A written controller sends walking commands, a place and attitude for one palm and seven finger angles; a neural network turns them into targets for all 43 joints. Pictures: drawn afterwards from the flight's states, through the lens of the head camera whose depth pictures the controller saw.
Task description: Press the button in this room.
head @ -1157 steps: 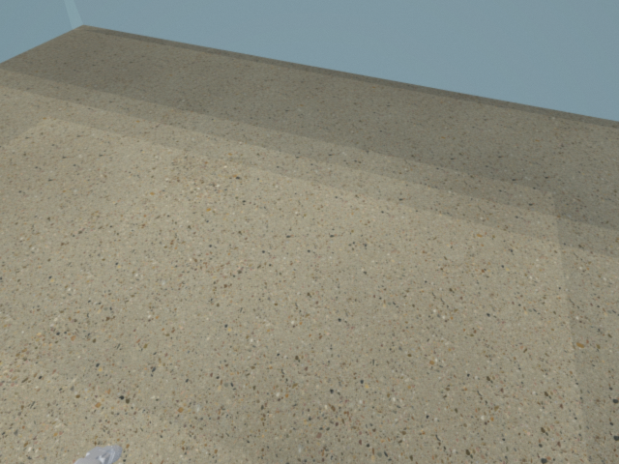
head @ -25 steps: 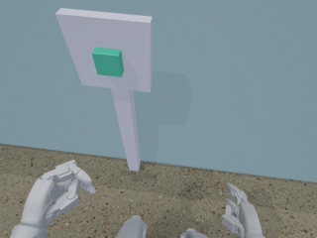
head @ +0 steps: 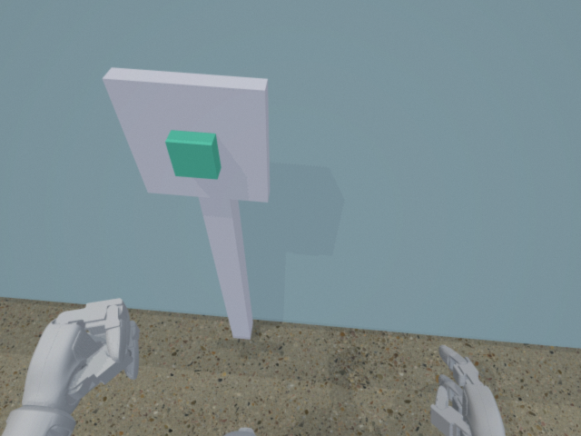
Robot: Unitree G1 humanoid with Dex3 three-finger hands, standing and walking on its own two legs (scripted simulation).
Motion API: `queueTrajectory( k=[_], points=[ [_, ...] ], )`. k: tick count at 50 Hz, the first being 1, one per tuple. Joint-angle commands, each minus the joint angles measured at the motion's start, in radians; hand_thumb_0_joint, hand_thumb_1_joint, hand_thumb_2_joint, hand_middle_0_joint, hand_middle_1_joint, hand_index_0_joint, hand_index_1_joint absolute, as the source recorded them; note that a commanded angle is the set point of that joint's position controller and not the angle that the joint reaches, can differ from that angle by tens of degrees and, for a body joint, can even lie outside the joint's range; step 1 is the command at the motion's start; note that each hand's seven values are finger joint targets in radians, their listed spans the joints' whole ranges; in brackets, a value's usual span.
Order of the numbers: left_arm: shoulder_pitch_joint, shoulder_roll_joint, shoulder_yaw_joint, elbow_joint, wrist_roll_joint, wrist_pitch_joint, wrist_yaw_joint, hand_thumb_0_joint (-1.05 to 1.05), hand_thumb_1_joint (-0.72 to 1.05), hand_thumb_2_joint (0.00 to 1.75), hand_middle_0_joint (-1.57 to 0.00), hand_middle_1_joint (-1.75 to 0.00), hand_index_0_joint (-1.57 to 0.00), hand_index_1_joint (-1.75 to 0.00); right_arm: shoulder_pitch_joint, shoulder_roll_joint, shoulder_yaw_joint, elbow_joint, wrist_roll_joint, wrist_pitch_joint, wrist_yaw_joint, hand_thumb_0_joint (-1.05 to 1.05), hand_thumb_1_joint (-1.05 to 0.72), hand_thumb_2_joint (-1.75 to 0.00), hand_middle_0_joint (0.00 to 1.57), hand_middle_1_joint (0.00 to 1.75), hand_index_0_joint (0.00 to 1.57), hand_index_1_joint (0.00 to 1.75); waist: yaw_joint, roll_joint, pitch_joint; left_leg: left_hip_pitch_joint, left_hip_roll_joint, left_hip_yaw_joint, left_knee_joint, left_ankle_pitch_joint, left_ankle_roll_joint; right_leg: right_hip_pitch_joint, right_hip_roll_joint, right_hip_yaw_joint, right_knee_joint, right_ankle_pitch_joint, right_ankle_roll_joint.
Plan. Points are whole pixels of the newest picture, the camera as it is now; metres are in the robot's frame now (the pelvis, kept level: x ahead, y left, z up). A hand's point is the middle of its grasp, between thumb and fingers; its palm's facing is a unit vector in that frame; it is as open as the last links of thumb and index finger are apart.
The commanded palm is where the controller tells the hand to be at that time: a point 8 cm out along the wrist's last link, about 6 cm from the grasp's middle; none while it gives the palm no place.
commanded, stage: raise the hand and make a fist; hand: left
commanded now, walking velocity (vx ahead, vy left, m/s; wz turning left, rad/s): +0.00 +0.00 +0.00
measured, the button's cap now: (195, 153) +0.48 +0.18 +0.13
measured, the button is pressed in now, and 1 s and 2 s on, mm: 0 0 0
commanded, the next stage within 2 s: aim a knuckle at the button in 0.80 s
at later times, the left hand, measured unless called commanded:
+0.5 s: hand (108, 309) +0.23 +0.22 +0.12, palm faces -0.02 -1.00 -0.05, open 3.1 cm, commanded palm +0.20 +0.27 +0.12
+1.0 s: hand (116, 316) +0.23 +0.21 +0.12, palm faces +0.00 -1.00 -0.05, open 3.1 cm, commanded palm +0.21 +0.26 +0.12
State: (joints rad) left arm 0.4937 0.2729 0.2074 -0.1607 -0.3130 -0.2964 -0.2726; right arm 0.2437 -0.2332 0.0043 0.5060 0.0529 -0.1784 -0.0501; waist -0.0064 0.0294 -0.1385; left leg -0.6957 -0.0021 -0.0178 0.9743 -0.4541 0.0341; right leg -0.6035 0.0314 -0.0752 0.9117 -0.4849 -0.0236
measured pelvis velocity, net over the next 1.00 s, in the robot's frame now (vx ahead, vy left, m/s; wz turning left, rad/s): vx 0.00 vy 0.00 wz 0.01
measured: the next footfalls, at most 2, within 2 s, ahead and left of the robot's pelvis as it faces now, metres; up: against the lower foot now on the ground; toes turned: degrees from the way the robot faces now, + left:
none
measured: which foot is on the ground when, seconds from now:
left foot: down 0.00-1.00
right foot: down 0.00-1.00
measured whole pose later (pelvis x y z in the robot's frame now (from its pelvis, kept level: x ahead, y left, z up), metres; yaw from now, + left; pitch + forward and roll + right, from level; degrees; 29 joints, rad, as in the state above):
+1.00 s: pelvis +0.00 +0.00 +0.02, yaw +0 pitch +5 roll -2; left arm 0.30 0.29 0.23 -0.07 -0.32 -0.17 -0.30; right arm 0.26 -0.25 0.05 0.55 0.05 -0.21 -0.06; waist 0.01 0.04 -0.09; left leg -0.52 -0.02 -0.01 0.80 -0.38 0.04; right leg -0.43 0.02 -0.07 0.75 -0.41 -0.02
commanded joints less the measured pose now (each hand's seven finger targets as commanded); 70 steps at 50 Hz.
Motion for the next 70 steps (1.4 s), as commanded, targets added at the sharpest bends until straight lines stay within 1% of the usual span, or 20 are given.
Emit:
queueTrajectory(
  k=[1,8,11,13,20,22,23,25,32,33,45,48,51,58,62,63,64,66,68,70],
  points=[
    [-0.069,0.131,0.075,-0.208,-0.017,-0.027,-0.007,0.00,0.90,0.90,-1.30,-1.50,-1.30,-1.50,-0.043,-0.127,-0.038,-0.162,0.002,-0.055,-0.012,0.00,-0.90,-0.90,0.20,0.30,0.20,0.30,-0.001,0.058,-0.110,0.208,0.012,-0.037,-0.184,0.273,-0.006,0.050,-0.002,0.013,-0.158,0.260,0.002],
    [-0.168,0.155,0.099,-0.171,-0.029,0.019,-0.019,0.00,0.90,0.90,-1.30,-1.50,-1.30,-1.50,-0.049,-0.138,-0.020,-0.156,0.001,-0.060,-0.019,0.00,-0.90,-0.90,0.20,0.30,0.20,0.30,0.001,0.010,-0.085,0.233,0.012,-0.047,-0.221,0.256,-0.006,0.089,0.001,0.012,-0.197,0.246,0.001],
    [-0.195,0.156,0.093,-0.181,-0.025,0.031,-0.023,0.00,0.90,0.90,-1.30,-1.50,-1.30,-1.50,-0.047,-0.136,-0.014,-0.153,0.003,-0.069,-0.019,0.00,-0.90,-0.90,0.20,0.30,0.20,0.30,0.004,0.057,-0.098,0.271,0.014,-0.047,-0.243,0.266,-0.010,0.094,-0.004,0.008,-0.208,0.251,0.000],
    [-0.217,0.173,0.111,-0.161,-0.032,0.042,-0.024,0.00,0.90,0.90,-1.30,-1.50,-1.30,-1.50,-0.051,-0.140,-0.013,-0.144,0.000,-0.074,-0.020,0.00,-0.90,-0.90,0.20,0.30,0.20,0.30,0.004,0.015,-0.086,0.260,0.012,-0.048,-0.246,0.266,-0.006,0.116,-0.003,0.014,-0.222,0.255,0.001],
    [-0.295,0.196,0.122,-0.169,-0.031,0.075,-0.027,0.00,0.90,0.90,-1.30,-1.50,-1.30,-1.50,-0.052,-0.145,-0.009,-0.129,0.005,-0.086,-0.023,0.00,-0.90,-0.90,0.20,0.30,0.20,0.30,0.013,0.073,-0.097,0.330,0.014,-0.051,-0.291,0.306,-0.012,0.150,-0.008,0.006,-0.245,0.286,-0.002],
    [-0.257,0.173,0.117,-0.115,-0.036,0.094,-0.028,0.00,0.90,0.90,-1.30,-1.50,-1.30,-1.50,-0.054,-0.145,-0.010,-0.129,0.006,-0.087,-0.024,0.00,-0.90,-0.90,0.20,0.30,0.20,0.30,0.018,0.042,-0.066,0.317,0.013,-0.049,-0.304,0.288,-0.013,0.148,-0.007,0.002,-0.257,0.275,-0.001],
    [-0.242,0.168,0.120,-0.083,-0.040,0.102,-0.032,0.00,0.90,0.90,-1.30,-1.50,-1.30,-1.50,-0.056,-0.148,-0.012,-0.128,0.005,-0.086,-0.023,0.00,-0.90,-0.90,0.20,0.30,0.20,0.30,0.017,-0.016,-0.054,0.299,0.012,-0.049,-0.303,0.280,-0.010,0.158,-0.003,0.004,-0.265,0.273,0.001],
    [-0.258,0.167,0.112,-0.098,-0.038,0.106,-0.038,0.00,0.90,0.90,-1.30,-1.50,-1.30,-1.50,-0.057,-0.152,-0.015,-0.134,0.006,-0.085,-0.024,0.00,-0.90,-0.90,0.20,0.30,0.20,0.30,0.017,0.000,-0.055,0.305,0.009,-0.042,-0.308,0.273,-0.010,0.156,-0.007,0.009,-0.269,0.271,0.004],
    [-0.288,0.182,0.118,-0.164,-0.016,0.063,-0.010,0.00,0.90,0.90,-1.30,-1.50,-1.30,-1.50,-0.051,-0.145,-0.014,-0.129,0.000,-0.092,-0.017,0.00,-0.90,-0.90,0.20,0.30,0.20,0.30,0.017,0.067,-0.070,0.339,0.011,-0.044,-0.316,0.285,-0.015,0.152,-0.006,0.008,-0.262,0.265,-0.002],
    [-0.289,0.192,0.127,-0.152,-0.015,0.060,-0.005,0.00,0.90,0.90,-1.30,-1.50,-1.30,-1.50,-0.051,-0.148,-0.014,-0.124,-0.003,-0.090,-0.016,0.00,-0.90,-0.90,0.20,0.30,0.20,0.30,0.014,0.035,-0.059,0.322,0.013,-0.046,-0.314,0.271,-0.012,0.155,-0.002,0.009,-0.265,0.254,-0.001],
    [-0.294,0.179,0.115,-0.142,-0.024,0.066,-0.028,0.00,0.90,0.90,-1.30,-1.50,-1.30,-1.50,-0.056,-0.149,-0.015,-0.119,0.000,-0.092,-0.022,0.00,-0.90,-0.90,0.20,0.30,0.20,0.30,0.008,0.034,-0.080,0.335,0.006,-0.037,-0.306,0.275,-0.008,0.161,-0.007,0.018,-0.274,0.276,0.004],
    [-0.352,0.163,0.096,-0.107,-0.026,0.059,-0.025,0.00,0.90,0.90,-1.30,-1.50,-1.30,-1.50,-0.054,-0.152,-0.011,-0.106,-0.002,-0.091,-0.025,0.00,-0.90,-0.90,0.20,0.30,0.20,0.30,-0.005,-0.002,-0.038,0.310,0.007,-0.041,-0.303,0.245,-0.006,0.139,-0.003,0.018,-0.278,0.247,0.006],
    [-0.457,0.161,0.075,-0.055,-0.012,0.058,-0.020,0.00,0.90,0.90,-1.30,-1.50,-1.30,-1.50,-0.051,-0.155,-0.011,-0.091,-0.001,-0.087,-0.031,0.00,-0.90,-0.90,0.20,0.30,0.20,0.30,-0.018,0.012,-0.031,0.309,0.004,-0.044,-0.306,0.200,-0.006,0.116,-0.010,0.025,-0.283,0.201,0.007],
    [-0.601,0.208,0.095,0.048,0.004,0.059,-0.014,0.00,0.90,0.90,-1.30,-1.50,-1.30,-1.50,-0.053,-0.156,-0.009,-0.078,0.000,-0.068,-0.038,0.00,-0.90,-0.90,0.20,0.30,0.20,0.30,-0.010,0.003,-0.095,0.306,0.001,-0.028,-0.299,0.227,-0.001,0.163,-0.016,0.047,-0.285,0.222,0.006],
    [-0.620,0.204,0.108,0.106,0.001,0.057,-0.010,0.00,0.90,0.90,-1.30,-1.50,-1.30,-1.50,-0.057,-0.152,-0.013,-0.080,0.000,-0.058,-0.033,0.00,-0.90,-0.90,0.20,0.30,0.20,0.30,0.006,0.035,-0.118,0.321,-0.004,-0.014,-0.297,0.277,-0.005,0.184,-0.020,0.053,-0.278,0.296,0.005],
    [-0.599,0.213,0.121,0.117,-0.003,0.055,-0.009,0.00,0.90,0.90,-1.30,-1.50,-1.30,-1.50,-0.050,-0.153,-0.015,-0.082,-0.002,-0.055,-0.030,0.00,-0.90,-0.90,0.20,0.30,0.20,0.30,0.013,-0.008,-0.138,0.310,-0.003,-0.014,-0.290,0.300,-0.002,0.210,-0.016,0.057,-0.272,0.323,0.007],
    [-0.584,0.200,0.114,0.118,0.002,0.051,-0.009,0.00,0.90,0.90,-1.30,-1.50,-1.30,-1.50,-0.050,-0.152,-0.017,-0.086,-0.002,-0.051,-0.027,0.00,-0.90,-0.90,0.20,0.30,0.20,0.30,0.017,0.004,-0.155,0.320,-0.002,-0.009,-0.291,0.332,-0.004,0.219,-0.018,0.053,-0.263,0.364,0.006],
    [-0.613,0.161,0.069,0.108,0.006,0.047,-0.007,0.00,0.90,0.90,-1.30,-1.50,-1.30,-1.50,-0.047,-0.148,-0.019,-0.089,0.001,-0.048,-0.021,0.00,-0.90,-0.90,0.20,0.30,0.20,0.30,0.002,0.036,-0.136,0.333,-0.003,-0.005,-0.289,0.334,-0.007,0.191,-0.016,0.048,-0.261,0.375,0.007],
    [-0.626,0.163,0.071,0.144,0.009,0.044,0.004,0.00,0.90,0.90,-1.30,-1.50,-1.30,-1.50,-0.037,-0.154,-0.022,-0.082,-0.001,-0.042,-0.019,0.00,-0.90,-0.90,0.20,0.30,0.20,0.30,-0.004,-0.025,-0.110,0.310,0.002,-0.011,-0.289,0.315,-0.005,0.179,-0.010,0.045,-0.263,0.353,0.008],
    [-0.658,0.154,0.058,0.148,0.019,0.039,0.015,0.00,0.90,0.90,-1.30,-1.50,-1.30,-1.50,-0.037,-0.155,-0.025,-0.082,-0.002,-0.035,-0.017,0.00,-0.90,-0.90,0.20,0.30,0.20,0.30,-0.009,-0.009,-0.112,0.309,-0.001,-0.005,-0.290,0.301,-0.005,0.165,-0.015,0.051,-0.263,0.346,0.011]
  ],
)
